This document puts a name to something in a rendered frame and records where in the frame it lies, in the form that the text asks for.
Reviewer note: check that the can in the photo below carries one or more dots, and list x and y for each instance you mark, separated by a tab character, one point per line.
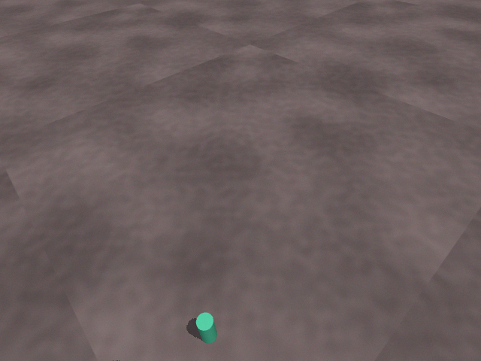
206	327

